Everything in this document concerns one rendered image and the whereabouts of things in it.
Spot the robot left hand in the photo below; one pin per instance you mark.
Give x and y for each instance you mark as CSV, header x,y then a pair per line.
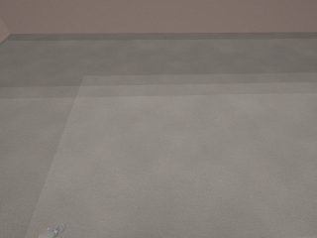
x,y
53,231

